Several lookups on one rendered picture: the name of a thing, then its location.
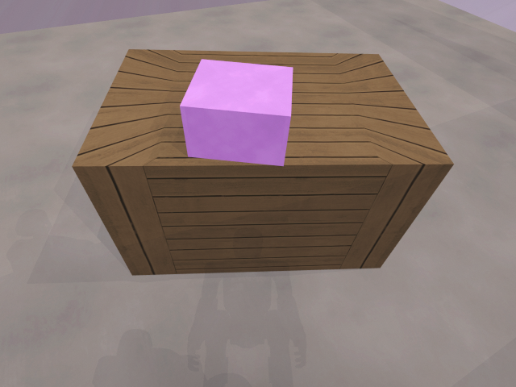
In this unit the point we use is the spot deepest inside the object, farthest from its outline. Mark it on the pedestal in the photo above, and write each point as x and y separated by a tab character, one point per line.
360	164

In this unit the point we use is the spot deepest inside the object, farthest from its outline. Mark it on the carton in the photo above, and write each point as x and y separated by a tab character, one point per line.
238	112

